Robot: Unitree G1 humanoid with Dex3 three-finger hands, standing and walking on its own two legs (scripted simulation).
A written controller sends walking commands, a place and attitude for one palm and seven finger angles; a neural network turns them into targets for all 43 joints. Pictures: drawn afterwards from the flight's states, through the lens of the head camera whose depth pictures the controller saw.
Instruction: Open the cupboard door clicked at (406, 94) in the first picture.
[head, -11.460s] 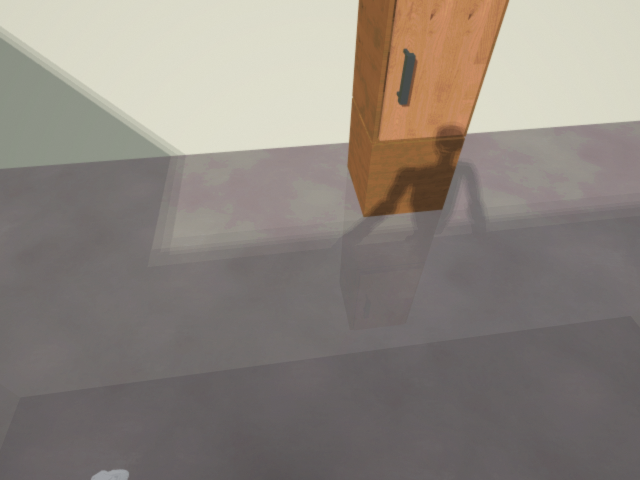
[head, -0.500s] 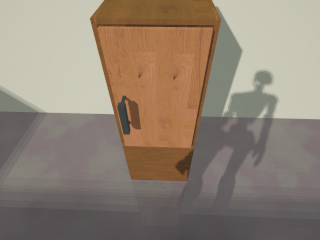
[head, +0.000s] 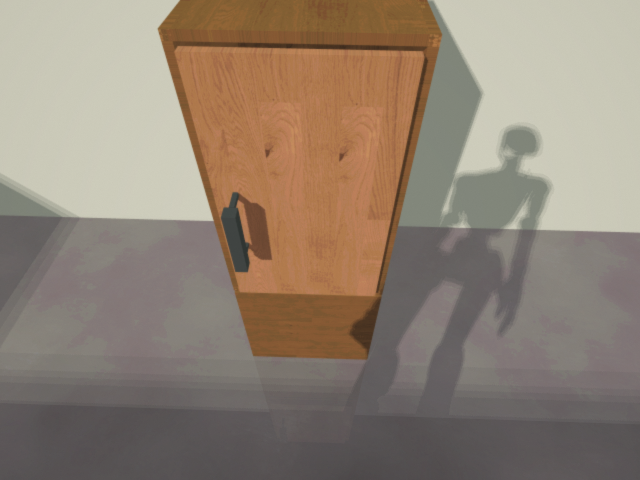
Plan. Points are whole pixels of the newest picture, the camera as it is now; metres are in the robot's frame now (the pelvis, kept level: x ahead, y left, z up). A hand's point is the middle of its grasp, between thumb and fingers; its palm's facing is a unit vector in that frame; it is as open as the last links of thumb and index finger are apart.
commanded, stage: look again from close up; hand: left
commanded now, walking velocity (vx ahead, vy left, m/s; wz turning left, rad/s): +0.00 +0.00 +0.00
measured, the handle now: (238, 233) +0.56 +0.20 -0.09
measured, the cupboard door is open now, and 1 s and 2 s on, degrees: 0 0 0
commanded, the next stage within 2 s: raise the hand with hooked fingers in 0.18 s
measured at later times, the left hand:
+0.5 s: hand (193, 407) +0.21 +0.18 -0.03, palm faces +0.19 -0.98 -0.06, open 7.6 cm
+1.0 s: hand (177, 438) +0.18 +0.20 -0.08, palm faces -0.03 -1.00 -0.03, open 10.4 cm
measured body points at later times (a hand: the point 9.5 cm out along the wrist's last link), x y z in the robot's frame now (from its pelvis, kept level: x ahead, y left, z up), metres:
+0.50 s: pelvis +0.00 -0.01 -0.03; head +0.03 -0.02 +0.42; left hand +0.19 +0.23 -0.02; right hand +0.14 -0.27 -0.12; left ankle -0.03 +0.10 -0.74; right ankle +0.01 -0.11 -0.74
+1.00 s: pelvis -0.05 -0.02 -0.11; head +0.03 +0.00 +0.33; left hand +0.18 +0.26 -0.07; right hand +0.13 -0.22 -0.20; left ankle -0.03 +0.10 -0.74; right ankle +0.01 -0.12 -0.74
